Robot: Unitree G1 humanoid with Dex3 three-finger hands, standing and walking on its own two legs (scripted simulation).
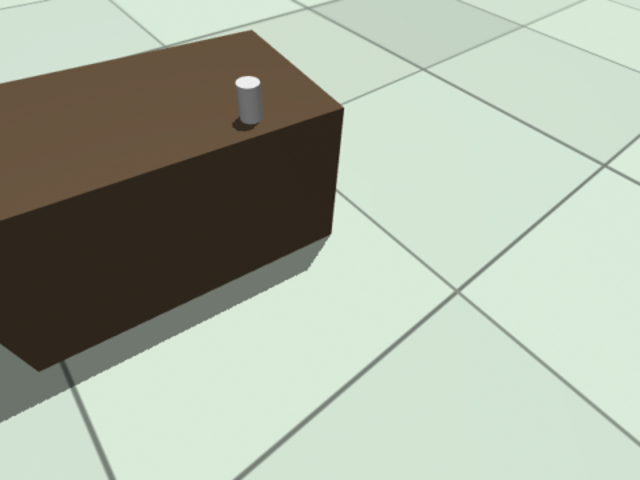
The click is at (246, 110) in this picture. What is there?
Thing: squat round
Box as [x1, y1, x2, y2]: [235, 76, 262, 123]
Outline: 240,77 235,81 240,119 246,123 258,122 262,118 259,80 252,76
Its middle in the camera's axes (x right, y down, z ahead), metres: -0.20 -0.39 +1.10
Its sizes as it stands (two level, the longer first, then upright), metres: 0.067 0.067 0.110
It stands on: a support 0.60 m high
